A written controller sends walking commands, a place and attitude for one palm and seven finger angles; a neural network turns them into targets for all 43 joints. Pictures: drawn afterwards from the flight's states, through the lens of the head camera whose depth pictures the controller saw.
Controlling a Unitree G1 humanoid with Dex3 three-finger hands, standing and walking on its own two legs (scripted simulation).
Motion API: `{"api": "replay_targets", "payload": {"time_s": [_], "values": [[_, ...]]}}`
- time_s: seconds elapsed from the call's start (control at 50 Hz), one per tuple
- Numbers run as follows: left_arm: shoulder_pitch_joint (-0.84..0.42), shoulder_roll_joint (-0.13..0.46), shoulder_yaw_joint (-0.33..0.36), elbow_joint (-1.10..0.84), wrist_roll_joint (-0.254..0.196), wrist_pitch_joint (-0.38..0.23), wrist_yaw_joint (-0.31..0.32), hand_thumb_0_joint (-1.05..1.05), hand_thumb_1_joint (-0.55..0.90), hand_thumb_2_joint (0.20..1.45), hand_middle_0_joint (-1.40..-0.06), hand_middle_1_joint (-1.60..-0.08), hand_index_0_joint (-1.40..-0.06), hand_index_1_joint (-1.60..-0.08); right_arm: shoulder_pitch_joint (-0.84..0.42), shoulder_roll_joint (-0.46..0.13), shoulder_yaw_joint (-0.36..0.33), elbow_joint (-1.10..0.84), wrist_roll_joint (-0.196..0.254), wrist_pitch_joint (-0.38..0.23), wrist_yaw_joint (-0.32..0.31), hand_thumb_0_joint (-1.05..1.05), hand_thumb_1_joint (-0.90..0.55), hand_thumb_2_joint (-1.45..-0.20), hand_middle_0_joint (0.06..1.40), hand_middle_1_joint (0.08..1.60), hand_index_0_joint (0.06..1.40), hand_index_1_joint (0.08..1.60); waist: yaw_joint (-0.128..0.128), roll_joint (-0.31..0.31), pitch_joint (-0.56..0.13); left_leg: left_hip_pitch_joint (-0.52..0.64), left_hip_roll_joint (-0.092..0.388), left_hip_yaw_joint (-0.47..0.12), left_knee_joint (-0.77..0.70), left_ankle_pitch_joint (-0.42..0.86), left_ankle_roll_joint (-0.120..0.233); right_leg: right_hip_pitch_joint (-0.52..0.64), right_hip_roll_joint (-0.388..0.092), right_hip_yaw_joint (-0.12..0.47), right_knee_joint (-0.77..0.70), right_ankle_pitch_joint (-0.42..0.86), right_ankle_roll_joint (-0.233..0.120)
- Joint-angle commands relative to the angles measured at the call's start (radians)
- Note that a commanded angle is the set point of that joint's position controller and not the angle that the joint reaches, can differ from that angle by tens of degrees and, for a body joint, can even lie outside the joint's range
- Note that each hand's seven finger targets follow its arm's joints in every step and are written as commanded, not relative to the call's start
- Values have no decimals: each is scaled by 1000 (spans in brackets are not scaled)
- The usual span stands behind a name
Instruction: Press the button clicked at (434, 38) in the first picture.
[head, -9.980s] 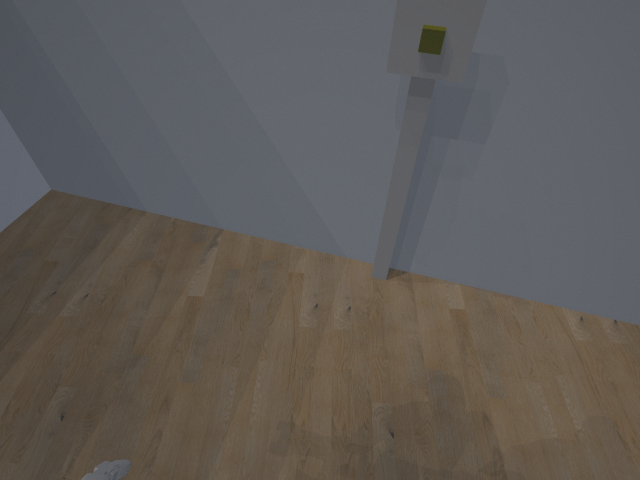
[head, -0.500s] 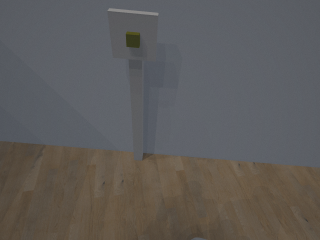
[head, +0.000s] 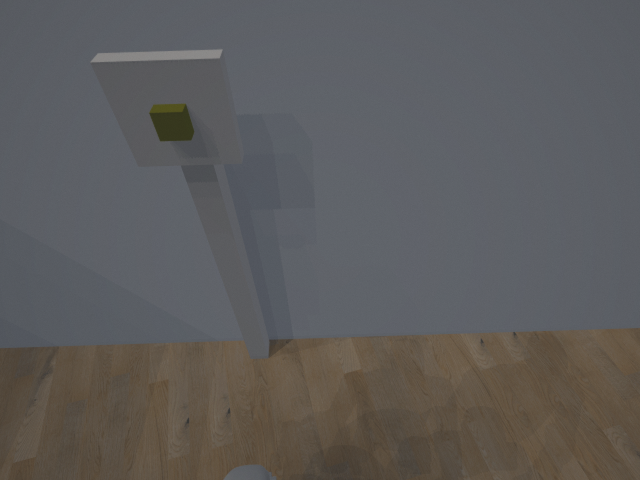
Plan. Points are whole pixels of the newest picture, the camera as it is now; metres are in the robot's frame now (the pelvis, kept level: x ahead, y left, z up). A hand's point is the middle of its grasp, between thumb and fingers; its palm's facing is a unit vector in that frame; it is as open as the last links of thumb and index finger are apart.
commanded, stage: take the last steps up to it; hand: left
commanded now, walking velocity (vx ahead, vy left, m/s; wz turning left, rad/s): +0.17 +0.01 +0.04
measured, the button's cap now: (173, 121) +0.58 +0.24 +0.16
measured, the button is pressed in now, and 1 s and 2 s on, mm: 0 0 0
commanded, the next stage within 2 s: come to a stop and stand still in 0.08 s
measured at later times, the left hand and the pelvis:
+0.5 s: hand out of the picture +0.07 +0.20 -0.18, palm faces +0.02 -0.99 -0.16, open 7.4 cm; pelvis +0.08 +0.04 +0.00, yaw -2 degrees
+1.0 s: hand out of the picture +0.06 +0.16 -0.15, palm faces +0.04 -0.97 -0.24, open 7.3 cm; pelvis +0.04 -0.02 +0.01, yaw -1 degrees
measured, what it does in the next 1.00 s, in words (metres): steps on the spot: left foot, then right foot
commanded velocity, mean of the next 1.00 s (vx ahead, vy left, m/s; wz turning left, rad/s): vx -0.01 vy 0.02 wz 0.00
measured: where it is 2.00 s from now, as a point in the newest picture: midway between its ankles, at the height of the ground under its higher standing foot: outside the picture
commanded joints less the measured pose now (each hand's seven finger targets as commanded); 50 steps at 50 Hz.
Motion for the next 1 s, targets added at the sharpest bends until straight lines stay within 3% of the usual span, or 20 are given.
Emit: {"api": "replay_targets", "payload": {"time_s": [0.0,0.16,0.2,0.22,0.26,0.3,0.36,0.4,0.48,0.5,0.56,0.62,0.64,0.66,0.68,0.7,0.74,0.8,0.92,0.98], "values": [[66,84,6,-16,9,-27,-8,0,900,900,-200,-300,-200,-300,115,0,-6,-16,-1,11,13,0,-900,-900,200,300,200,300,-4,-126,15,55,27,17,-156,61,-34,-123,-246,180,-327,-12,-58],[195,104,9,54,13,-27,-11,0,900,900,-200,-300,-200,-300,-109,-17,5,-76,8,-27,19,0,-900,-900,200,300,200,300,74,-157,11,59,-6,60,-529,28,-45,102,-282,226,-241,222,-82],[179,84,1,63,8,-16,-3,0,900,900,-200,-300,-200,-300,-86,-13,14,-50,13,-33,6,0,-900,-900,200,300,200,300,53,-144,-8,189,-23,61,-671,122,-50,96,-239,175,-150,363,-45],[174,64,-8,69,3,-10,3,0,900,900,-200,-300,-200,-300,-44,-21,21,-26,15,-42,1,0,-900,-900,200,300,200,300,36,-97,-41,298,-19,51,-787,296,-48,84,-196,138,-69,401,-4],[242,14,-29,78,-6,4,14,0,900,900,-200,-300,-200,-300,-1,-102,16,-5,16,-52,-18,0,-900,-900,200,300,200,300,47,66,-136,507,149,-55,-715,899,28,4,-123,104,-14,172,82],[247,23,-31,83,0,28,21,0,900,900,-200,-300,-200,-300,-44,-129,12,-4,23,-26,-30,0,-900,-900,200,300,200,300,48,112,-69,479,201,-56,-728,961,80,-12,-98,86,-13,-27,105],[204,72,-12,51,5,65,16,0,900,900,-200,-300,-200,-300,-42,-152,-4,-12,23,-8,-51,0,-900,-900,200,300,200,300,27,173,0,399,267,-137,-829,1067,163,-84,-79,104,275,-310,111],[193,72,1,38,11,79,14,0,900,900,-200,-300,-200,-300,-66,-162,-20,-28,17,1,-59,0,-900,-900,200,300,200,300,27,125,-14,381,292,-135,-824,992,200,-131,-82,149,433,-370,106],[167,57,23,-13,15,88,7,0,900,900,-200,-300,-200,-300,-130,-181,-46,-74,8,10,-51,0,-900,-900,200,300,200,300,32,88,-138,427,267,-89,-790,825,195,-201,-64,169,552,-318,118],[162,55,23,-25,15,88,4,0,900,900,-200,-300,-200,-300,-145,-183,-49,-87,8,9,-48,0,-900,-900,200,300,200,300,34,63,-153,414,261,-79,-787,770,189,-191,-63,164,538,-307,119],[147,41,22,-50,12,89,-2,0,900,900,-200,-300,-200,-300,-182,-185,-55,-103,1,12,-32,0,-900,-900,200,300,200,300,41,142,-153,320,230,-64,-820,533,159,-107,-73,131,392,-270,114],[215,35,14,-17,11,68,-5,0,900,900,-200,-300,-200,-300,-211,-171,-49,-104,2,22,-15,0,-900,-900,200,300,200,300,75,133,-145,176,161,-49,-811,98,96,95,-56,72,99,-134,111],[263,59,16,6,16,59,-2,0,900,900,-200,-300,-200,-300,-209,-138,-43,-102,7,28,-9,0,-900,-900,200,300,200,300,96,56,-130,87,96,-16,-761,-77,49,185,-66,80,-32,-70,113],[250,123,15,3,28,45,1,0,900,900,-200,-300,-200,-300,-192,-70,-27,-104,19,38,-3,0,-900,-900,200,300,200,300,90,-161,-81,19,-8,50,-604,-203,-21,131,-208,273,-211,-250,77],[171,195,17,-31,25,45,3,0,900,900,-200,-300,-200,-300,-223,-36,-16,-136,19,48,7,0,-900,-900,200,300,200,300,88,-338,29,-20,-55,41,-483,-235,-44,-49,-361,501,-377,-502,9],[96,219,18,-64,23,52,6,0,900,900,-200,-300,-200,-300,-239,-88,-27,-145,13,54,16,0,-900,-900,200,300,200,300,83,-249,76,44,-28,-2,-427,-197,-34,-187,-397,521,-434,-627,-30],[46,213,24,-67,21,38,8,0,900,900,-200,-300,-200,-300,-208,-88,-24,-111,6,56,18,0,-900,-900,200,300,200,300,66,-270,127,30,-40,-28,-361,-103,-23,-201,-347,508,-415,-515,-24],[21,173,17,-65,16,34,7,0,900,900,-200,-300,-200,-300,-77,-100,-28,-52,6,47,26,0,-900,-900,200,300,200,300,33,-221,98,62,-57,1,-322,-15,-30,-120,-285,343,-341,-298,0],[141,169,29,-28,19,30,15,0,900,900,-200,-300,-200,-300,-89,-89,-19,-79,8,33,20,0,-900,-900,200,300,200,300,99,-187,21,26,-60,8,-425,-63,-45,102,-321,344,-277,-118,-45],[159,175,32,-6,21,32,17,0,900,900,-200,-300,-200,-300,-86,-71,-8,-84,17,21,9,0,-900,-900,200,300,200,300,105,-214,-26,104,-67,12,-600,-107,-39,149,-332,350,-207,96,-70]]}}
